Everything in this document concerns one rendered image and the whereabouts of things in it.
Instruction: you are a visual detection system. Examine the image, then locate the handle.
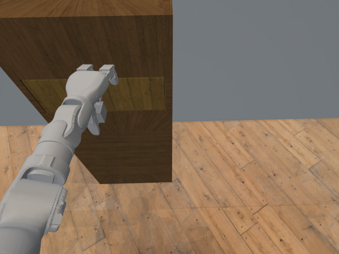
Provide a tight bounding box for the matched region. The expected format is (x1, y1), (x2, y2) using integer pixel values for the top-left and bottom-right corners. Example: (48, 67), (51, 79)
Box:
(94, 97), (107, 123)

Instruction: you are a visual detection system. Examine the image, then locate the left robot upper arm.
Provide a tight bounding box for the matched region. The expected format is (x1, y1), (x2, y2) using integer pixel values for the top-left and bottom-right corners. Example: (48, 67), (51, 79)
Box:
(0, 178), (68, 254)

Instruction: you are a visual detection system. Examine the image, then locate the robot left forearm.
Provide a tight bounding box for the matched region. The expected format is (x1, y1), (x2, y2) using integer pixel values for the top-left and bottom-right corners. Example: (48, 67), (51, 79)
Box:
(0, 96), (93, 221)

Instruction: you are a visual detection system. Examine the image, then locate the cabinet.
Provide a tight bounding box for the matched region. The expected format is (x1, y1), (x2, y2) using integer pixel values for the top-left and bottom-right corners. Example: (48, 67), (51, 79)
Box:
(0, 0), (173, 184)

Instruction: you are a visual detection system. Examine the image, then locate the drawer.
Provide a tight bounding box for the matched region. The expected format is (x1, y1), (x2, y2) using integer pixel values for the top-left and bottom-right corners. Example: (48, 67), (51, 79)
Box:
(22, 77), (165, 112)

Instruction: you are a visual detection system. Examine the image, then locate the left robot hand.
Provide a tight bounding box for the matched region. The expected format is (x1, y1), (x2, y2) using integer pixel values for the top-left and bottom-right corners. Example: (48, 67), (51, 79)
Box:
(66, 65), (119, 135)

